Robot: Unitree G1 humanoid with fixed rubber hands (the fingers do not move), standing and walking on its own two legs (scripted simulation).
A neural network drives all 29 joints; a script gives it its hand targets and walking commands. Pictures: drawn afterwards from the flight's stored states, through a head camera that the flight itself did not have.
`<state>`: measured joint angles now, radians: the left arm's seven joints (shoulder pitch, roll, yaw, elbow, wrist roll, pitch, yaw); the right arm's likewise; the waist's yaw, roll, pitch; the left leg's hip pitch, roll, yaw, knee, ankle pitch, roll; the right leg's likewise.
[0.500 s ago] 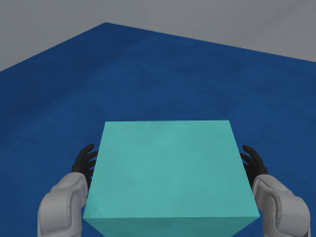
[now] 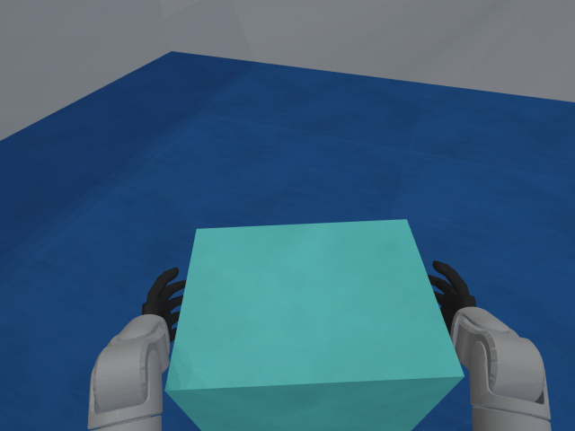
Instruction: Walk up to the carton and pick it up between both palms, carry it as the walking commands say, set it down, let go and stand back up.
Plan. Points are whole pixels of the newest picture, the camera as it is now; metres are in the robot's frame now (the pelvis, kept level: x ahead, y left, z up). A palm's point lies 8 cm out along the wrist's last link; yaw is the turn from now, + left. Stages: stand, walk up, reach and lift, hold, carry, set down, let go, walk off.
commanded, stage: carry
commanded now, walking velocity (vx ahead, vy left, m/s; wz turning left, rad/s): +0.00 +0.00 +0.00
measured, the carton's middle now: (306, 339) +0.27 +0.00 -0.01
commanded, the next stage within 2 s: none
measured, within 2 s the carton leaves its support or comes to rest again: neither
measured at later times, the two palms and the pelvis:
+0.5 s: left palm (167, 297) +0.30 +0.19 +0.06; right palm (443, 291) +0.30 -0.20 +0.06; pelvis +0.04 +0.00 +0.00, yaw +0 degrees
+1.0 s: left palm (171, 291) +0.32 +0.19 +0.06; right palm (437, 284) +0.32 -0.20 +0.05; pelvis +0.06 -0.01 +0.00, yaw +0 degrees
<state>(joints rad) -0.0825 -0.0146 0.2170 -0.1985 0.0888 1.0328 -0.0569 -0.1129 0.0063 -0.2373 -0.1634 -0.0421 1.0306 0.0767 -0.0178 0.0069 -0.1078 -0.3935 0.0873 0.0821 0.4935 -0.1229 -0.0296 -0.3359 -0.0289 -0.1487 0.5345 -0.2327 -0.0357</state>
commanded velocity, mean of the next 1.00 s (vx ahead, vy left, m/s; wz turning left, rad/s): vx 0.00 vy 0.00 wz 0.00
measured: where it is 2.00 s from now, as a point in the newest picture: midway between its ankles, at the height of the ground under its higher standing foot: outside the picture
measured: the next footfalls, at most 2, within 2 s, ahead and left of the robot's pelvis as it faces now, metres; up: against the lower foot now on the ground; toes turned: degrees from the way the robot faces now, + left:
none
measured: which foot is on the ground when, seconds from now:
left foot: down 0.00-1.00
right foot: down 0.00-1.00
